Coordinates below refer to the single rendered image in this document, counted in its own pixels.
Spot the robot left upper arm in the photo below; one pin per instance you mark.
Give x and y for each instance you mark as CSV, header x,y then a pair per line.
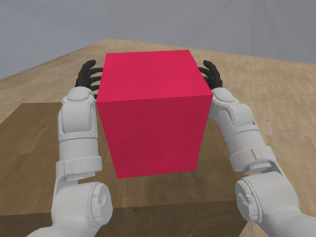
x,y
78,210

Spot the left robot hand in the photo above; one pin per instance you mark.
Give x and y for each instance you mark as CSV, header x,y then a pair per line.
x,y
84,79

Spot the right robot hand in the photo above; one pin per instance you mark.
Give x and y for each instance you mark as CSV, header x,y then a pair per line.
x,y
213,76

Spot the carton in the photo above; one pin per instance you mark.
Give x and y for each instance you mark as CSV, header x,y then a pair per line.
x,y
154,107

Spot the robot right forearm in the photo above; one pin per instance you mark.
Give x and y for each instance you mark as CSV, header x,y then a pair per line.
x,y
248,151

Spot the pedestal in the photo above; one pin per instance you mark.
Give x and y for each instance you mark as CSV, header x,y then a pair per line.
x,y
199,203

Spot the robot left forearm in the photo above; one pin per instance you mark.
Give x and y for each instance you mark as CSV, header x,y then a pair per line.
x,y
77,136

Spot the robot right upper arm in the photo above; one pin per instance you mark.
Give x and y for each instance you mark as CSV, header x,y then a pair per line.
x,y
269,200

